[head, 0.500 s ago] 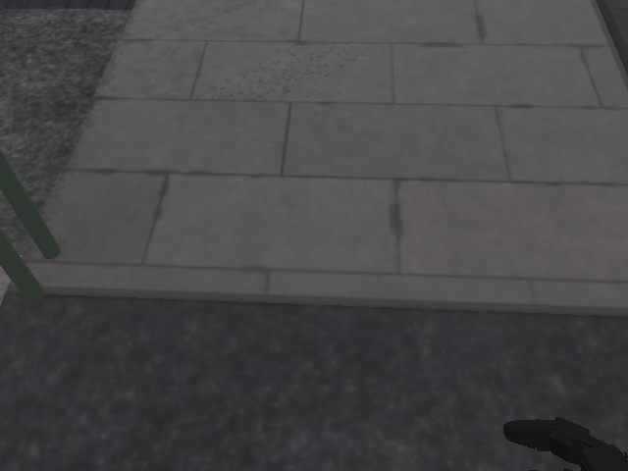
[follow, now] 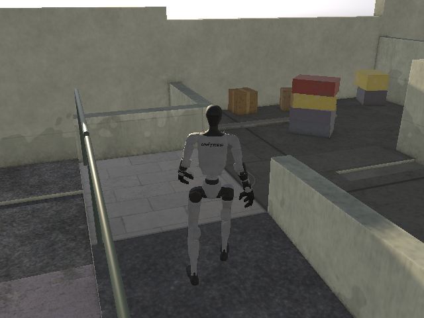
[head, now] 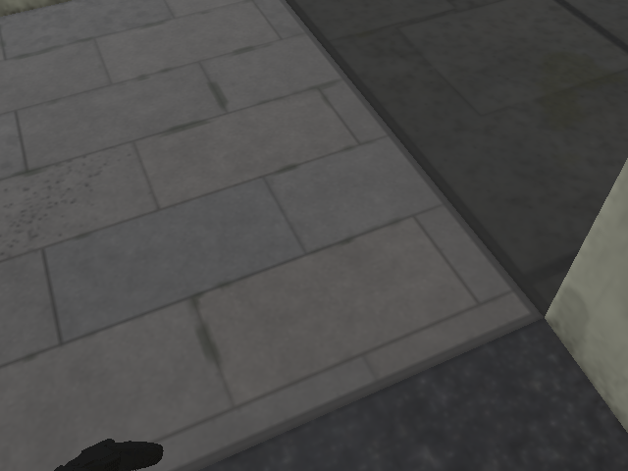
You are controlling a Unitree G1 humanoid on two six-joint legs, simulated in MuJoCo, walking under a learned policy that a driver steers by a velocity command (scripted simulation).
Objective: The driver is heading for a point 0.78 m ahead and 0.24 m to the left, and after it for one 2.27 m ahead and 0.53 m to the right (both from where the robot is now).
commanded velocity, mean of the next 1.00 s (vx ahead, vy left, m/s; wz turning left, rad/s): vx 0.50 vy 0.00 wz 0.31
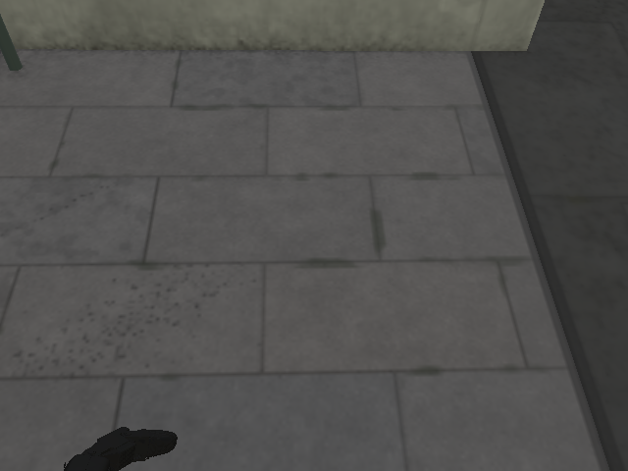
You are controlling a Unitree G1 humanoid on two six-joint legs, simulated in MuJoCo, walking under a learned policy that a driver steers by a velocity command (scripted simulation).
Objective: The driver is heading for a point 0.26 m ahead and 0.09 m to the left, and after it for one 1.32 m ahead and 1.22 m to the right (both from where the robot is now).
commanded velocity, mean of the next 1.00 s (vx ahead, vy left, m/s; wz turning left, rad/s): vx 0.14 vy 0.00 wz -0.28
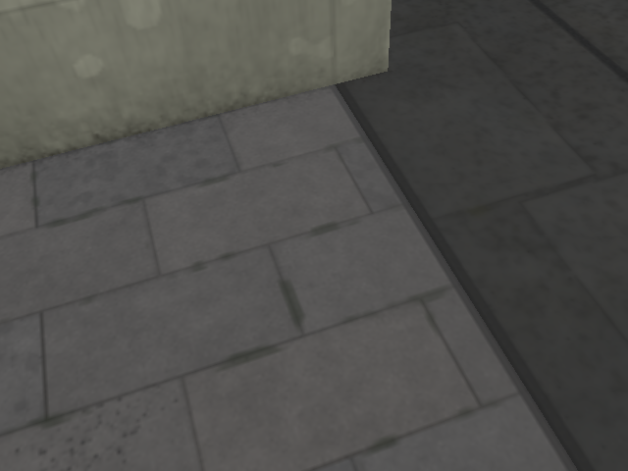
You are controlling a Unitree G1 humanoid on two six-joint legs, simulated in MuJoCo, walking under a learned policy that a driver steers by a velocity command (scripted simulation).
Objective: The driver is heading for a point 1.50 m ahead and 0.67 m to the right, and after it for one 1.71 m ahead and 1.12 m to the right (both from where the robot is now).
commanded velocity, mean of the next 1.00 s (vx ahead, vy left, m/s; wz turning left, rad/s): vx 0.29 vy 0.00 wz -0.59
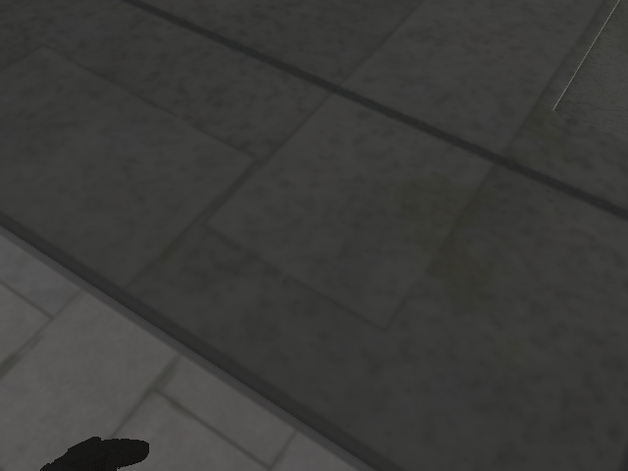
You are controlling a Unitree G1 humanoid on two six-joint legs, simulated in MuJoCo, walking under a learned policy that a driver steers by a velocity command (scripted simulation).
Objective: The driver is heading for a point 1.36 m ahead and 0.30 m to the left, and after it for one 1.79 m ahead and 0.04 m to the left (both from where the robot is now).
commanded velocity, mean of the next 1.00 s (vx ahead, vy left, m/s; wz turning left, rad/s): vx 0.50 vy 0.00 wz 0.13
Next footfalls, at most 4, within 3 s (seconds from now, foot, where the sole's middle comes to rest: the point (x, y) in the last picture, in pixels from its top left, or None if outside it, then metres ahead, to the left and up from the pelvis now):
0.48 left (277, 444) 0.47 0.07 -0.75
1.00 right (337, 310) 0.77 -0.08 -0.75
1.54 left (208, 257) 0.94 0.23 -0.75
2.12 right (187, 152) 1.30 0.30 -0.75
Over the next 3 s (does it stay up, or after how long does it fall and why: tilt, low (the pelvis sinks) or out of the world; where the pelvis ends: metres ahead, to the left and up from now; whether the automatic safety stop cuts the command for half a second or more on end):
stays up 1.29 0.40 0.03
